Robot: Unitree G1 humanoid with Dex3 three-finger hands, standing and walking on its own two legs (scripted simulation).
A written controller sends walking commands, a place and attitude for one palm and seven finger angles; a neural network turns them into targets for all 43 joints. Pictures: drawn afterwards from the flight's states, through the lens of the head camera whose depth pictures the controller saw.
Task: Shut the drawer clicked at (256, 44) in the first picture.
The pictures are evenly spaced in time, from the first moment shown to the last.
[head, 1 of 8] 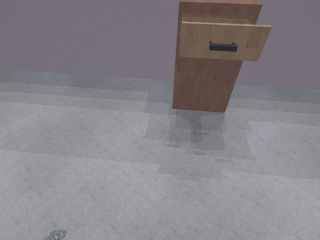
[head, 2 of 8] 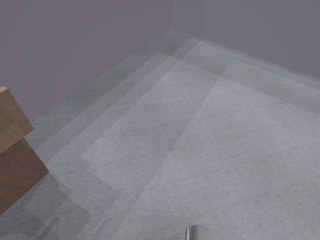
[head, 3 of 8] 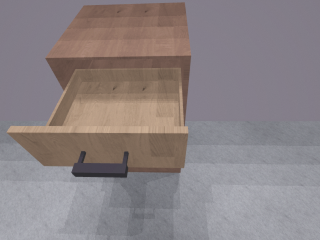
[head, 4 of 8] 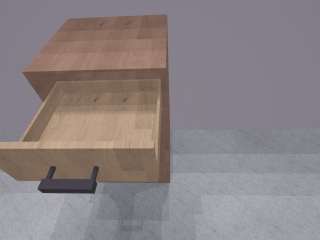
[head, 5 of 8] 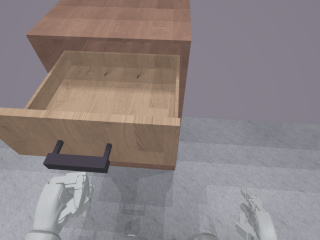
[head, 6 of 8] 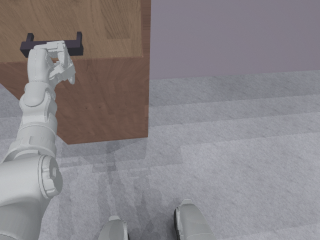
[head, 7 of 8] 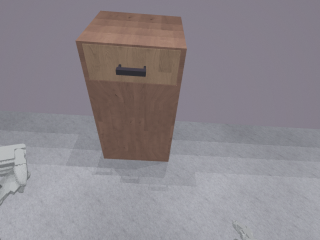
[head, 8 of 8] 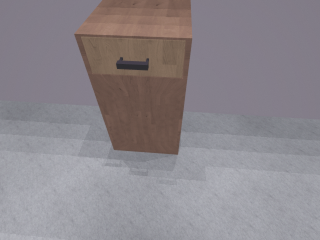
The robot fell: no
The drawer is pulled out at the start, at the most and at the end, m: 0.30 0.30 0.00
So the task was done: yes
